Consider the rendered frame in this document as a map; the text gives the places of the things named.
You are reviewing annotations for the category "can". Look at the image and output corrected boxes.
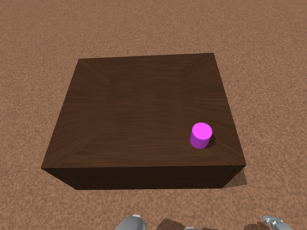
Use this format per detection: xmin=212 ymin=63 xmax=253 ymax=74
xmin=190 ymin=123 xmax=212 ymax=149

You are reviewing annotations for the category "right robot hand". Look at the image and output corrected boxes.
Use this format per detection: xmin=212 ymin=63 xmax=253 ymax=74
xmin=262 ymin=216 xmax=292 ymax=230

